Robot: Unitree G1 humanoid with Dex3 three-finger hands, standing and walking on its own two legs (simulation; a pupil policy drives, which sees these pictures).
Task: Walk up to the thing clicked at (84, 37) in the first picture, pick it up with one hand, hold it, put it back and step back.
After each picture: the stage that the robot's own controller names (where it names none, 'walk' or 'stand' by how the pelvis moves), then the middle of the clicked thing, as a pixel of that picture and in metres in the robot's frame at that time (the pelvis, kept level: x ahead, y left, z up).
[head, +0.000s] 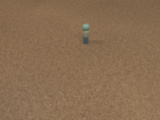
stand; (85, 34) +1.48 -0.01 -0.66
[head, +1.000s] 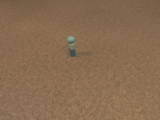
walk; (71, 47) +1.34 +0.22 -0.64
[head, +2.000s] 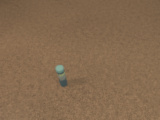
walk; (61, 76) +0.85 +0.28 -0.65
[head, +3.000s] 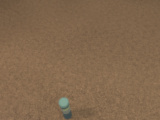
walk; (65, 109) +0.53 +0.20 -0.64
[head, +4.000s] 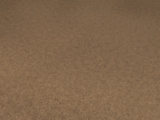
stand; out of the picture +0.40 +0.18 -0.65
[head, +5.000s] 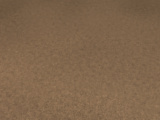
stand; out of the picture +0.39 +0.17 -0.66
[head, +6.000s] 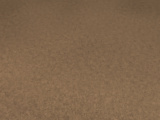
stand; out of the picture +0.40 +0.19 -0.66
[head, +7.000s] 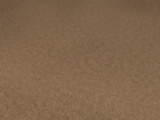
stand; out of the picture +0.38 +0.19 -0.66
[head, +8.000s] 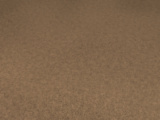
go down; out of the picture +0.38 +0.20 -0.66
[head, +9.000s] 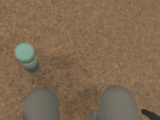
go down; (29, 60) +0.45 +0.21 -0.31
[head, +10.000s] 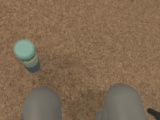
go down; (29, 58) +0.46 +0.22 -0.26
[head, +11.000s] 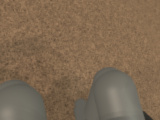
close in; out of the picture +0.45 +0.26 -0.17
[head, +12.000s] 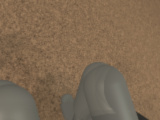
close; out of the picture +0.45 +0.27 -0.16
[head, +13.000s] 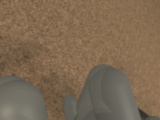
lift; out of the picture +0.40 +0.25 -0.17
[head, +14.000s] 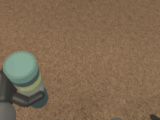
lift; (31, 85) +0.33 +0.18 +0.03
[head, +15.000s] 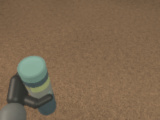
hold; (41, 90) +0.32 +0.16 +0.05
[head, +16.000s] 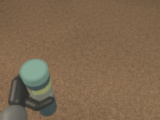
hold; (42, 92) +0.31 +0.15 +0.03
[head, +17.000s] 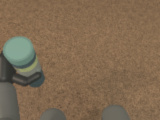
crouch; (29, 67) +0.40 +0.18 -0.04
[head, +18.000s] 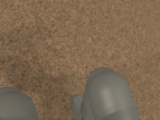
lower; out of the picture +0.47 +0.25 -0.15
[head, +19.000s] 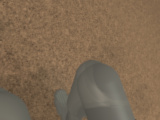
lower; out of the picture +0.47 +0.28 -0.18
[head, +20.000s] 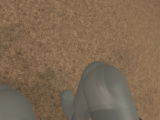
lower; out of the picture +0.45 +0.27 -0.17
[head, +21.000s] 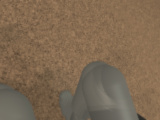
lower; out of the picture +0.45 +0.27 -0.17
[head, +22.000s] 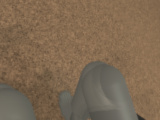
rest; out of the picture +0.46 +0.26 -0.16
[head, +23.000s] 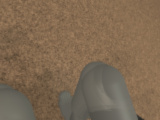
open; out of the picture +0.45 +0.26 -0.17
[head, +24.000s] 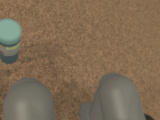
stand; (8, 45) +0.46 +0.23 -0.20
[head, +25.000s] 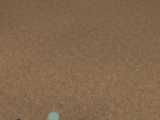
stand; out of the picture +0.39 +0.18 -0.56
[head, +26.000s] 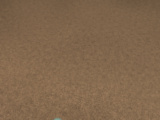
stand; out of the picture +0.40 +0.18 -0.60
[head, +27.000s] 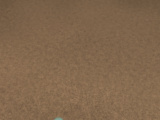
stand; out of the picture +0.40 +0.17 -0.60
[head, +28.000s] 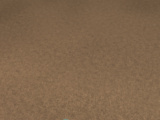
stand; out of the picture +0.42 +0.17 -0.65
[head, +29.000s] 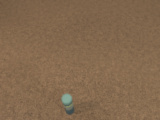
walk; (68, 105) +0.49 +0.14 -0.63
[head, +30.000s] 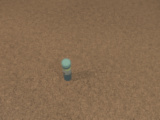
walk; (67, 70) +0.75 +0.13 -0.62
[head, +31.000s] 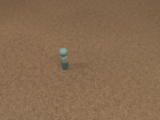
stand; (64, 59) +1.05 +0.22 -0.63
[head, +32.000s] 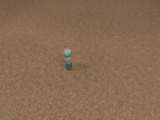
stand; (68, 60) +1.06 +0.18 -0.65
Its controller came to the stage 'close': yes
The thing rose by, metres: 0.67
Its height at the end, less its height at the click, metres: +0.00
